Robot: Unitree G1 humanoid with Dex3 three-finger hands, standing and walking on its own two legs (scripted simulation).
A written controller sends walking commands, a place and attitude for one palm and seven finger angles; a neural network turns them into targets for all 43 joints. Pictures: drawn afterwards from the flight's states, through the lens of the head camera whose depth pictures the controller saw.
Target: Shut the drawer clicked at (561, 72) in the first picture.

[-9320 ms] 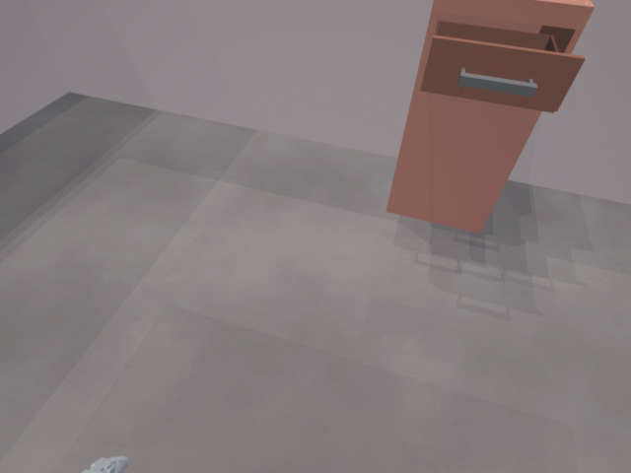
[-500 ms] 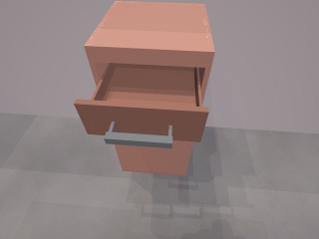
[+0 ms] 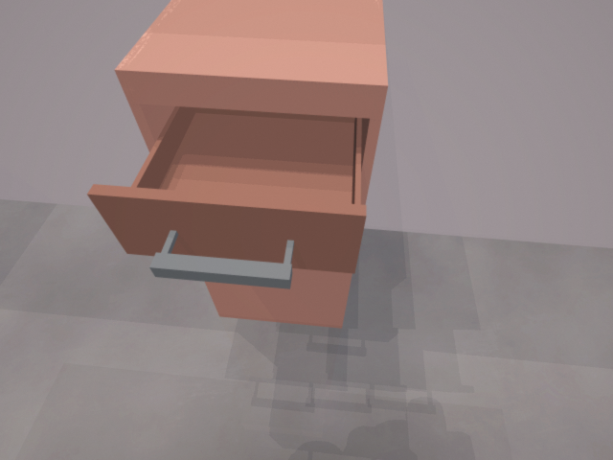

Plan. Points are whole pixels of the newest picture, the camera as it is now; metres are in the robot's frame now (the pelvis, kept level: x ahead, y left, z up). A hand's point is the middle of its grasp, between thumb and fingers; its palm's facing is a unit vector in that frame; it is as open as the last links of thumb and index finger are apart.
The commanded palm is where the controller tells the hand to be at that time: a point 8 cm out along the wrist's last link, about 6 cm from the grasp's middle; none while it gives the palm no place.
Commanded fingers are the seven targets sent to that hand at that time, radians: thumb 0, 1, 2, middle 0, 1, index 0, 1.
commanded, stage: come to a stop and stand still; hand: left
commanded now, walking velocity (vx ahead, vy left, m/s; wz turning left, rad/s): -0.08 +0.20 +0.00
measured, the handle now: (226, 256) +0.38 +0.14 +0.02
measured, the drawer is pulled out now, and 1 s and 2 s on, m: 0.21 0.21 0.21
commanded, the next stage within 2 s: look again from close up in 1.94 s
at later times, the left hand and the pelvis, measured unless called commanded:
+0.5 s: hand out of the picture +0.01 +0.16 -0.17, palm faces +0.04 -0.98 -0.18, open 7.4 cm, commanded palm none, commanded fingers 0.00 0.90 0.90 -0.20 -0.30 -0.20 -0.30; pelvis +0.00 +0.00 +0.01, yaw -2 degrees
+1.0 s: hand out of the picture +0.02 +0.26 -0.17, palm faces -0.05 -0.98 -0.22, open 7.4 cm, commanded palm none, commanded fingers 0.00 0.90 0.90 -0.20 -0.30 -0.20 -0.30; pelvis -0.04 +0.08 -0.01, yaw -4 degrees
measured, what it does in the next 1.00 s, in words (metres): steps on the spot: left foot, then right foot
